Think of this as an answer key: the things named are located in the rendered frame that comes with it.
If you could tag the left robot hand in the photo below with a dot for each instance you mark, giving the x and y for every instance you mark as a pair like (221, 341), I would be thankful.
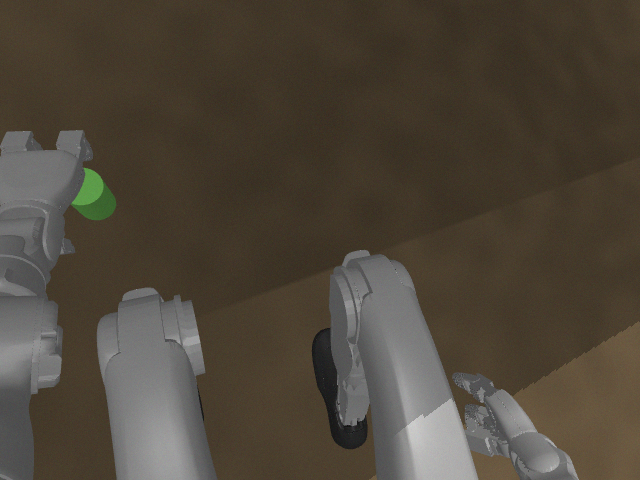
(53, 177)

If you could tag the right robot hand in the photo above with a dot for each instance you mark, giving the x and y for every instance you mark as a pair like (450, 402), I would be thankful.
(502, 419)

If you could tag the can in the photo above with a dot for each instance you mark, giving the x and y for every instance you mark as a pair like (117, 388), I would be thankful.
(94, 201)

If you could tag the right robot foot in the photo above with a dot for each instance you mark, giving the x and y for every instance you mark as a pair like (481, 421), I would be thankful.
(348, 437)

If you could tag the left robot arm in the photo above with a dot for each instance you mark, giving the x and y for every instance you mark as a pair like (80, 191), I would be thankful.
(31, 235)

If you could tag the right robot arm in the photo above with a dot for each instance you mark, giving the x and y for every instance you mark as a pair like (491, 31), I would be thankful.
(535, 457)

